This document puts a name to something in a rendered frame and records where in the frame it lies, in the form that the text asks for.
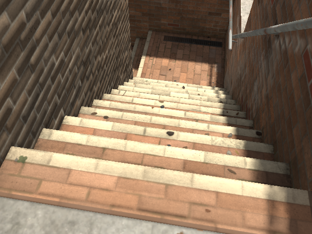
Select stairs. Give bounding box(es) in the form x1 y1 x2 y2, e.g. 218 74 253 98
33 77 292 188
131 37 146 77

